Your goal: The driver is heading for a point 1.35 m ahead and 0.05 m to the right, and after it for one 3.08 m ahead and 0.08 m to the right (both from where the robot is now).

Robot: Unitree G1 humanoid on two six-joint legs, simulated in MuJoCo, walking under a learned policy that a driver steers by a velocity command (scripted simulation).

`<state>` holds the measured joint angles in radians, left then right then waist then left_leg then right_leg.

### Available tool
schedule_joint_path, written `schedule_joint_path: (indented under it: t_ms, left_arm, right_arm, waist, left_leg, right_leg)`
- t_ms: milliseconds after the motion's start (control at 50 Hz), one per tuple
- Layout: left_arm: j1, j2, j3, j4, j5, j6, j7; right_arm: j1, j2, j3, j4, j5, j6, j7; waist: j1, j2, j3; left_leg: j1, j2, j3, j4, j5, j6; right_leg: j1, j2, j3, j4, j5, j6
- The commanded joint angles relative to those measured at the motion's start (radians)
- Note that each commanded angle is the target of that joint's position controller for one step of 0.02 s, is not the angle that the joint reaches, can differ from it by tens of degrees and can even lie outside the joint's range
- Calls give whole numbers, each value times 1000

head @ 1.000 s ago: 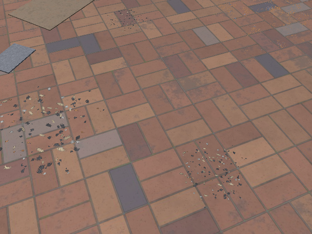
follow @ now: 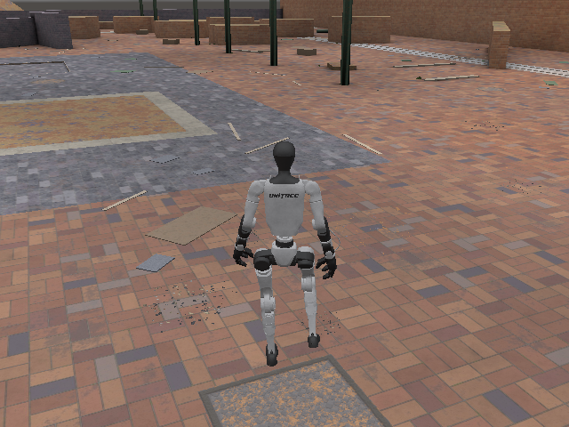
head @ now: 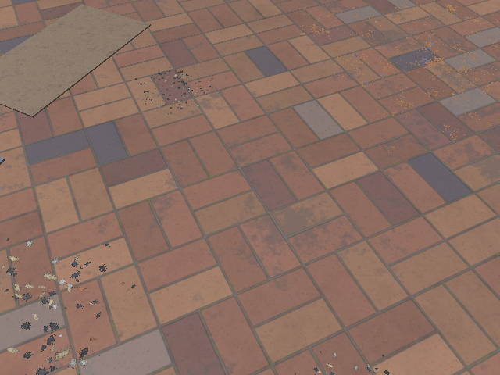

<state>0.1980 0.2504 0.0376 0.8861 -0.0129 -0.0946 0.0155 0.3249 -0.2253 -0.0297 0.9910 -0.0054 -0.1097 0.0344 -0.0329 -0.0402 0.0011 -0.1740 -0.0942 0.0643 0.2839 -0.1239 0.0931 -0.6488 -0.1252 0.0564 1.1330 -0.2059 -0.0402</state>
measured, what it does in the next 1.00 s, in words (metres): walks ahead: right foot, then left foot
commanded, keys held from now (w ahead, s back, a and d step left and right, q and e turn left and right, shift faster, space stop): w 0.78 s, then no key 0.22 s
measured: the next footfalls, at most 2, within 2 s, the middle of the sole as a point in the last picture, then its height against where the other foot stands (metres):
right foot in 0.30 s outside the picture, level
left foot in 0.86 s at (225, 329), level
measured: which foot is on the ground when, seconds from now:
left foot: down 0.00-0.32, up 0.34-0.84, down 0.86-1.00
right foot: up 0.00-0.28, down 0.30-0.88, up 0.90-1.00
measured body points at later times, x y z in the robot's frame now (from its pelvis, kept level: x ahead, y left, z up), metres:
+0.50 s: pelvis +0.27 -0.08 +0.00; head +0.29 -0.10 +0.45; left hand +0.33 +0.18 -0.12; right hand +0.36 -0.35 -0.14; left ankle +0.27 +0.08 -0.66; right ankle +0.29 -0.16 -0.74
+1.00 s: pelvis +0.52 -0.02 -0.01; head +0.57 +0.00 +0.44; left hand +0.55 +0.25 -0.16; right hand +0.67 -0.27 -0.13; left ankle +0.61 +0.07 -0.74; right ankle +0.43 -0.17 -0.65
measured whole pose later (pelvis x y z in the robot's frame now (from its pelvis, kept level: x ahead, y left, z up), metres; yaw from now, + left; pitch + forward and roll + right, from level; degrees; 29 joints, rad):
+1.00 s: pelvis +0.52 -0.02 -0.01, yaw +1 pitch +2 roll -1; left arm 0.29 0.26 0.05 0.97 -0.01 -0.07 0.02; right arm 0.11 -0.24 -0.04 0.89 -0.01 -0.09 0.03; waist 0.01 -0.03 0.05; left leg -0.40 -0.02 0.06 0.47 -0.11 0.06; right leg -0.42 -0.02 0.05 1.17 -0.48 0.01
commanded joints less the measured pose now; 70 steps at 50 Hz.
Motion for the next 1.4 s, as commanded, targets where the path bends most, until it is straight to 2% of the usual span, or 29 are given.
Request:
schedule_joint_path:
  t_ms: [20,200,240,280,300,320,340,360,380,400,440,500,640,740,800,840,860,880,900,920,940,980,1060,1140,1220,1280,1300,1340,1400]
  left_arm:
    - [33,42,12,-43,12,6,6]
    - [-251,41,2,-132,-10,-14,-35]
    - [-234,61,8,-140,-10,-23,-46]
    - [-78,108,35,-100,-7,-30,-46]
    - [117,171,63,-45,-4,-32,-38]
    - [276,288,91,-19,16,-28,-33]
    - [310,249,80,-4,12,-22,-39]
    - [235,172,56,-18,6,-25,-41]
    - [140,129,42,-41,5,-23,-40]
    - [63,100,31,-53,9,-22,-45]
    - [22,63,20,-48,18,-25,-53]
    - [77,96,29,-11,18,-31,-47]
    - [182,126,33,37,7,-14,-15]
    - [257,134,40,85,-2,4,-8]
    - [234,146,47,91,-2,19,-1]
    - [195,148,45,82,4,32,3]
    - [199,126,35,67,12,31,4]
    - [287,43,7,57,33,15,-4]
    - [376,8,-5,96,12,-4,-12]
    - [312,106,22,95,-13,-10,-13]
    - [214,114,25,64,-23,-6,-8]
    - [161,96,35,55,2,23,13]
    - [202,18,25,61,11,65,29]
    - [108,44,29,44,15,89,35]
    - [48,50,35,43,18,100,35]
    - [59,99,40,51,36,91,37]
    - [35,149,54,69,16,91,35]
    - [29,58,40,85,19,82,24]
    - [9,57,38,96,20,66,23]
  right_arm:
    - [-39,-133,-22,-56,2,-16,-20]
    - [114,-169,-31,-5,26,16,-36]
    - [106,-181,-37,-3,27,27,-38]
    - [67,-183,-36,-12,23,37,-39]
    - [56,-149,-22,-27,11,38,-39]
    - [129,-56,8,-57,-1,22,-33]
    - [167,-30,19,-42,19,-5,-27]
    - [88,-145,-10,-56,43,-22,-23]
    - [8,-165,-15,-80,50,-27,-24]
    - [-30,-151,-18,-85,39,-22,-30]
    - [-13,-117,-25,-80,23,6,-36]
    - [-21,-89,-26,-88,17,29,-40]
    - [-283,-66,-23,-168,15,22,-29]
    - [-413,-70,-16,-218,26,12,-5]
    - [-396,-91,-23,-227,23,0,11]
    - [-197,-146,-54,-168,8,-8,7]
    - [-51,-205,-73,-127,-4,-11,1]
    - [73,-288,-87,-106,-30,-4,-9]
    - [99,-249,-72,-94,-15,8,-5]
    - [37,-201,-59,-107,2,14,-2]
    - [-73,-160,-45,-127,8,16,-6]
    - [-189,-99,-25,-134,1,11,-5]
    - [-222,-103,-20,-98,-34,6,-11]
    - [-209,-137,-25,-74,-18,27,-33]
    - [-204,-118,-17,-53,-3,53,-43]
    - [-128,-77,-4,-28,-6,56,-42]
    - [-67,-75,-9,-20,-4,58,-42]
    - [-130,-87,-12,-21,-4,74,-54]
    - [-130,-80,-12,-8,-6,88,-61]
  waist:
    - [46,76,53]
    - [-49,95,82]
    - [-26,107,71]
    - [68,115,-14]
    - [144,80,-142]
    - [151,-130,-307]
    - [141,-260,-394]
    - [135,-160,-261]
    - [109,-95,-163]
    - [76,-22,-93]
    - [24,-39,-42]
    - [7,-23,-10]
    - [72,-18,49]
    - [106,-20,97]
    - [71,-34,81]
    - [-33,-52,-48]
    - [-81,-12,-166]
    - [-65,210,-332]
    - [-52,315,-493]
    - [-53,201,-398]
    - [-23,148,-248]
    - [44,75,-123]
    - [104,137,-112]
    - [73,136,-128]
    - [63,123,-42]
    - [33,24,-6]
    - [-25,-90,3]
    - [15,-63,13]
    - [14,-43,-8]
  left_leg:
    - [-94,284,-217,-202,66,172]
    - [143,325,-180,-116,57,113]
    - [188,350,-193,-64,100,97]
    - [178,310,-153,117,363,65]
    - [70,248,-99,357,397,32]
    - [-296,114,-19,764,72,-38]
    - [-524,31,-125,976,-423,-52]
    - [-618,101,-186,1064,-384,-29]
    - [-617,156,-159,1045,-287,-16]
    - [-573,196,-138,982,-207,-22]
    - [-467,236,-136,883,-124,-32]
    - [-484,239,-119,809,-50,-54]
    - [-529,208,-83,413,232,-72]
    - [-556,185,-77,280,186,-50]
    - [-474,157,-60,227,88,-16]
    - [-177,77,0,190,132,20]
    - [91,150,-62,225,393,59]
    - [499,419,-385,284,716,197]
    - [609,545,-662,180,777,308]
    - [468,493,-540,160,709,255]
    - [309,447,-395,136,678,209]
    - [42,364,-258,51,617,158]
    - [-143,306,-126,-10,687,164]
    - [-134,300,-122,-40,399,143]
    - [-171,282,-173,-58,-99,107]
    - [-207,184,-150,32,-231,3]
    - [-194,116,-86,29,-206,-20]
    - [-81,106,-46,81,-141,-40]
    - [-54,119,-51,104,-54,-33]
  right_leg:
    - [-30,-43,3,-145,153,27]
    - [-2,31,-44,-574,226,18]
    - [47,46,-51,-616,147,-10]
    - [274,101,-96,-659,106,-49]
    - [543,61,-49,-639,130,-93]
    - [946,-198,331,-659,94,-224]
    - [1070,-297,683,-821,-28,-310]
    - [961,-262,584,-836,-63,-256]
    - [818,-222,424,-848,0,-216]
    - [676,-175,314,-886,83,-196]
    - [528,-109,190,-951,155,-170]
    - [491,-91,106,-991,291,-190]
    - [550,-65,11,-1028,273,-156]
    - [695,-119,15,-985,260,-151]
    - [748,-136,9,-894,430,-124]
    - [723,-70,-33,-658,778,-77]
    - [587,-6,-68,-443,672,-32]
    - [225,136,-102,-49,126,36]
    - [83,232,49,188,-465,61]
    - [51,168,117,251,-435,49]
    - [11,112,57,207,-369,47]
    - [107,35,17,64,-253,57]
    - [295,33,-7,-167,-135,71]
    - [356,37,-16,-378,-19,74]
    - [414,52,-36,-575,19,53]
    - [516,-18,28,-711,229,10]
    - [473,-7,24,-697,130,-15]
    - [363,29,12,-748,-24,11]
    - [397,44,-6,-727,92,29]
